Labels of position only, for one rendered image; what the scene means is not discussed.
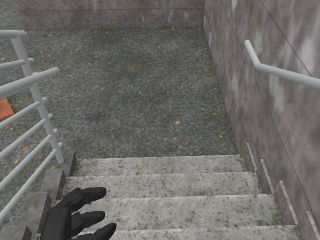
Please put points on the left robot hand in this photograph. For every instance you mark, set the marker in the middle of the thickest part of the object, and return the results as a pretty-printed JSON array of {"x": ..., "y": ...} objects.
[{"x": 60, "y": 224}]

